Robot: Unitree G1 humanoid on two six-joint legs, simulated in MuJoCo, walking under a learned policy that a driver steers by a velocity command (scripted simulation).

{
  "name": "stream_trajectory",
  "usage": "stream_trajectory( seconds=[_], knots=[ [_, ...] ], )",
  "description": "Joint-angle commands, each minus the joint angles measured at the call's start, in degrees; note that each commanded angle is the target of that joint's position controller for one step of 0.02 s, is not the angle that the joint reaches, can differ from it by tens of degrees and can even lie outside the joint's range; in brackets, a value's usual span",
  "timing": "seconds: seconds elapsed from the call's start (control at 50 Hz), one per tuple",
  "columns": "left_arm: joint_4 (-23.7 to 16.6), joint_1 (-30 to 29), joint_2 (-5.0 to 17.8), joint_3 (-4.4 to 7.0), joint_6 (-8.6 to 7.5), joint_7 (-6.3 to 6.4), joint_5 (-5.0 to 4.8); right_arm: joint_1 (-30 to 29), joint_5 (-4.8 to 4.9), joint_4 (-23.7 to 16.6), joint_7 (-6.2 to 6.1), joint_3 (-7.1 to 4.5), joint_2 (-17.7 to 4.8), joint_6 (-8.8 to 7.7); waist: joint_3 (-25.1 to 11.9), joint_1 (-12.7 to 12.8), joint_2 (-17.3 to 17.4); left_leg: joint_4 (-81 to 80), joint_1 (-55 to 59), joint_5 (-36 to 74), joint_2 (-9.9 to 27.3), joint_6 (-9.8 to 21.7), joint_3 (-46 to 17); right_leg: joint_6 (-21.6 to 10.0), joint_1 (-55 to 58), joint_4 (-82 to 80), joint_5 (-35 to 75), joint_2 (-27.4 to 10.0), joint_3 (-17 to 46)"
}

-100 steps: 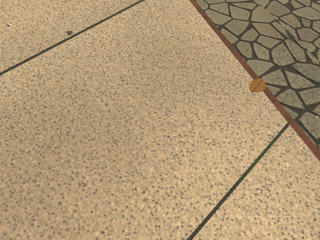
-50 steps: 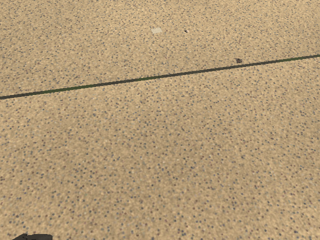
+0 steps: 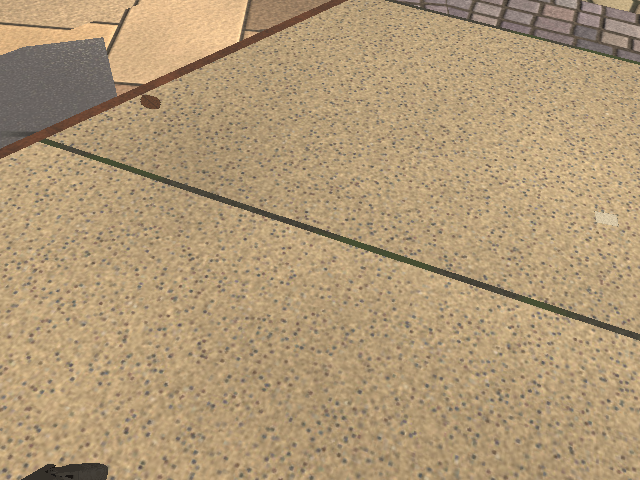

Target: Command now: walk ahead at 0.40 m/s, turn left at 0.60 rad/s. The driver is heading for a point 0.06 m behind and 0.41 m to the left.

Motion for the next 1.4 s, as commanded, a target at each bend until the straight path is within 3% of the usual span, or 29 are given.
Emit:
stream_trajectory(
  seconds=[0.02, 0.1, 0.12, 0.14, 0.16, 0.2, 0.24, 0.38, 0.46, 0.52, 0.54, 0.56, 0.58, 0.6, 0.72, 0.82, 0.84, 0.88, 0.9, 0.94, 0.98, 1.08, 1.18, 1.2, 1.22, 1.24, 1.26, 1.3, 1.4],
  knots=[
    [-6.3, -8.4, 3.8, 0.42, -2.07, -0.63, -0.59, -0.4, 0.47, -2.9, -0.09, -3.29, -11.4, -0.61, 2.9, -0.8, 9.8, -6.2, -2.7, -5.7, 12.2, 9.4, -14.9, -0.3, 1.1, -5.0, -1.1, 1.4, -0.4],
    [-4.2, 0.8, 6.1, 1.65, -3.22, -0.29, -0.41, -2.2, 0.43, -3.3, 0.21, -2.56, -8.5, -0.28, -0.3, 4.5, 10.4, 1.5, -5.8, -1.1, 9.2, 6.6, -16.7, -3.7, 17.4, -11.4, -1.2, 1.2, -1.5],
    [-3.4, 7.3, 7.9, 2.34, -3.39, 0.24, 0.2, -2.9, -0.16, -3.9, 0.3, -1.65, -5.8, -0.43, -4.9, 7.7, 7.8, 11.2, -10.6, -1.2, 6.2, 4.3, -13.2, -6.2, 28.4, -11.5, -3.0, -3.8, 2.9],
    [-2.8, 13.0, 13.5, 3.43, -3.18, 0.66, 2.0, -1.3, 0.08, -6.1, 0.08, -0.6, -2.0, -0.75, -11.2, 8.1, -6.6, 30.2, -25.2, -10.7, -1.8, -0.2, -3.7, -12.5, 44.1, -14.6, -8.4, -16.2, 20.4],
    [-1.6, 15.0, 12.9, 3.45, -2.6, 0.01, 1.9, 0.5, 0.79, -7.0, -0.36, -1.28, -5.7, -1.07, -11.1, 6.8, -15.3, 42.7, -35.0, -21.0, -2.0, -2.3, -1.6, -17.5, 44.9, -18.9, -12.0, -24.0, 37.1],
    [-3.4, 8.9, 5.9, 1.3, -1.75, 0.42, 1.31, -2.5, 0.16, -5.5, -0.47, -2.99, -10.8, -0.15, -2.0, 5.6, -5.3, 50.2, -35.7, -14.2, 2.9, -4.4, -0.4, -15.7, 34.9, -17.2, 5.3, -20.4, 21.9],
    [-3.0, 5.5, 3.4, 0.2, -1.12, 0.62, 1.38, -4.0, -0.63, -5.6, -0.38, -3.21, -9.1, 0.69, -0.2, 3.6, -3.8, 47.8, -32.0, -10.1, 4.7, -5.5, 1.5, -14.3, 27.8, -16.7, 23.1, -15.8, 10.6],
    [0.9, 3.6, 6.8, 0.57, 0.39, 1.54, 0.24, -9.2, -1.13, -7.0, 0.86, -0.7, -2.5, 1.33, -3.4, 3.5, -5.2, 25.0, -21.0, 3.6, 4.4, -6.5, 7.4, -15.7, 23.7, -19.2, 35.1, -12.6, -2.3],
    [3.1, 5.4, 8.4, 0.55, 1.22, 1.3, -0.87, -13.3, -1.09, -8.0, 1.92, -1.05, -4.1, 0.95, -3.3, 4.8, -4.7, 14.6, -14.8, 7.4, 3.2, -4.4, 9.2, -14.5, 24.7, -16.7, 30.3, -13.0, -2.3],
    [4.5, 6.4, 7.0, -0.28, 1.18, 1.01, -1.43, -10.0, -1.66, -7.2, 1.57, -2.25, -6.7, 0.61, -4.6, 1.8, -1.7, 1.6, -2.2, 19.2, 2.4, 0.0, 9.3, -10.3, 21.9, -7.7, 24.9, -10.0, -3.3],
    [4.2, 7.9, 4.8, -1.32, 0.67, 0.81, 0.42, -7.1, -2.38, -7.4, 0.81, -3.05, -10.7, 0.65, -9.3, 1.3, 3.9, 3.6, 8.1, 41.6, 10.4, 2.9, 1.4, -6.6, 16.5, 0.1, 13.6, -6.8, -5.9],
    [3.8, 13.1, 0.6, -3.25, 0.52, 0.32, 2.46, -7.1, -3.75, -8.1, 0.15, -2.22, -11.0, 1.16, -14.8, 4.0, 14.2, 6.8, 17.6, 57.8, 23.4, 13.4, -12.5, -2.2, 6.6, 11.9, -19.9, -1.9, -6.8],
    [4.4, 11.7, 2.2, -3.05, 1.72, 0.15, 1.51, -7.0, -2.61, -7.0, 0.55, -0.39, -4.4, 1.21, -17.5, 2.4, 12.6, 5.2, 14.4, 49.9, 24.6, 16.9, -14.5, -0.4, 6.2, 16.7, -33.7, -2.8, -1.4],
    [3.7, 9.2, 4.9, -2.35, 2.56, 0.12, 0.36, -9.3, -1.94, -6.5, 1.15, -0.09, -4.0, 0.96, -12.6, 2.4, 10.7, 3.5, 10.9, 41.9, 21.4, 15.1, -11.7, 0.2, 3.9, 19.0, -34.2, -3.4, -1.1],
    [6.0, 9.9, 3.6, -2.22, 5.43, 2.14, 0.74, -18.4, -2.29, -5.0, 1.26, -1.15, -7.0, 1.1, -5.7, 5.1, 10.3, -0.7, -6.7, 25.8, 13.5, 9.4, -2.0, 1.9, 13.8, 8.5, -18.4, -2.2, -4.1],
    [5.1, 9.0, 3.6, -1.78, 5.34, 2.61, 1.55, -19.4, -0.43, -4.1, 0.41, -1.86, -8.1, 2.34, -3.8, 5.8, 9.6, 0.1, -11.0, 7.6, 11.5, 7.0, -5.5, -1.7, 18.7, -4.9, -6.8, 0.2, -5.4],
    [4.7, 9.6, 4.9, -1.43, 5.13, 2.62, 2.11, -18.3, -0.28, -3.8, 0.17, -1.71, -7.1, 2.5, -3.1, 6.1, 7.7, 2.0, -13.9, 4.1, 9.8, 4.6, -5.1, -3.4, 21.2, -8.2, -3.5, -2.0, -3.5],
    [4.8, 10.0, 11.5, 0.61, 5.12, 2.74, 2.6, -18.6, -0.37, -5.1, -0.25, -1.36, -4.3, 2.54, 0.2, 5.4, -10.8, 16.0, -20.5, -7.4, -1.2, -1.7, 7.4, -12.3, 17.8, -18.4, -8.2, -15.2, 9.7],
    [3.1, 6.4, 10.3, 0.22, 4.68, 2.94, 3.29, -18.6, -0.62, -5.2, -0.27, -2.26, -6.7, 2.43, 1.3, 5.9, -13.5, 28.0, -22.1, -15.1, -0.9, -3.2, 9.0, -17.2, 16.5, -21.5, -3.4, -21.3, 15.3],
    [1.6, 3.1, 7.6, -0.57, 3.68, 3.77, 3.07, -15.0, 0.06, -3.2, -0.35, -3.97, -8.4, 2.96, 0.3, 4.3, -7.3, 43.6, -25.9, -17.1, 0.5, -4.6, 4.7, -18.1, 19.7, -18.9, 10.3, -20.8, 11.3],
    [1.4, 1.3, 6.7, -0.59, 3.4, 3.87, 1.39, -13.1, 0.03, -2.4, -0.42, -3.58, -6.2, 3.86, 0.2, 3.5, -5.2, 42.6, -28.5, -12.7, 2.3, -6.2, 5.2, -15.6, 24.5, -16.4, 16.6, -18.2, 4.7],
    [2.3, 3.0, 9.0, 0.67, 5.33, 3.8, 0.98, -16.8, 0.46, -5.6, 1.45, -2.05, -3.9, 4.3, -2.3, 6.6, -8.5, 25.7, -19.7, -8.8, 4.0, -7.5, 11.8, -14.6, 27.0, -14.7, 19.6, -16.5, -3.6],
    [3.6, 3.2, 9.5, 1.23, 5.19, 2.78, -0.96, -9.9, 0.09, -4.7, 2.38, -3.64, -7.1, 4.99, -3.4, 3.2, -6.0, 5.3, -4.9, 5.4, 1.5, -2.2, 15.3, -9.8, 21.8, -6.1, 12.8, -16.5, -7.6],
    [4.7, 6.4, 7.2, 0.67, 4.84, 2.28, 0.01, -7.1, 0.08, -4.3, 1.58, -4.97, -10.8, 4.95, -4.9, 2.8, 2.3, 1.6, 4.6, 19.1, 4.7, 0.7, 8.2, -5.3, 14.2, 3.5, 2.9, -12.9, -11.8],
    [1.6, 4.9, 2.6, -1.09, 4.54, 1.81, 3.44, -5.5, -0.45, -5.7, 0.37, -6.41, -18.3, 4.69, -5.4, 3.8, 20.9, 2.6, 13.6, 45.1, 20.7, 9.9, -14.5, 1.0, -4.1, 22.1, -30.8, -4.1, -14.4],
    [-0.4, -1.5, 4.9, -0.43, 4.27, 2.33, 2.0, -3.8, -2.56, -6.0, 1.26, -5.5, -16.2, 3.0, -9.9, -1.1, 14.7, 0.5, 8.8, 39.7, 25.6, 19.0, -20.6, 1.2, -6.8, 32.1, -34.9, -0.8, -3.6],
    [-0.6, -3.2, 6.6, 0.19, 4.44, 2.64, 0.55, -6.2, -2.45, -5.8, 1.51, -4.9, -14.5, 1.63, -7.0, 0.0, 9.7, -0.8, 7.2, 33.5, 22.7, 17.4, -15.8, 0.5, -8.1, 35.0, -30.9, -2.1, -1.4],
    [0.8, -1.9, 7.1, 0.77, 4.69, 3.55, 0.92, -11.8, -0.57, -5.9, 0.79, -3.87, -11.0, 0.88, -3.5, 2.5, 6.6, -1.2, 3.8, 24.3, 17.4, 11.6, -10.0, -0.3, -8.4, 31.7, -21.9, -3.5, -0.1],
    [0.7, 0.6, 5.0, 0.53, 4.41, 3.26, 0.89, -13.0, -0.68, -6.4, -0.63, -3.2, -10.2, 1.65, -4.5, 3.9, 8.6, -1.6, 0.5, 22.7, 13.2, 10.7, -7.4, 1.4, -2.4, 22.5, -14.0, -0.5, -0.6]
  ],
)
Keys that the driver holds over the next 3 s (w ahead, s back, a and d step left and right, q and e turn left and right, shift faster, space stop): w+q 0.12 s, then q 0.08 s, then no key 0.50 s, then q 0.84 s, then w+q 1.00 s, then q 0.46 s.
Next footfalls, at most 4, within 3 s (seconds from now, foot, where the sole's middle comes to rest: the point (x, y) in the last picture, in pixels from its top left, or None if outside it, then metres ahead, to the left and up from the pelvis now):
0.12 right None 0.17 -0.14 -0.79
0.54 left None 0.28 0.13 -0.79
0.84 right None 0.29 -0.12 -0.79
1.20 left None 0.21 0.13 -0.79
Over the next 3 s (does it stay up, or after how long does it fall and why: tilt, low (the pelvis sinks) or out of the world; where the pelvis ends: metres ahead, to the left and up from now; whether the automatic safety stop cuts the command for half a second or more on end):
stays up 0.43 0.52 -0.01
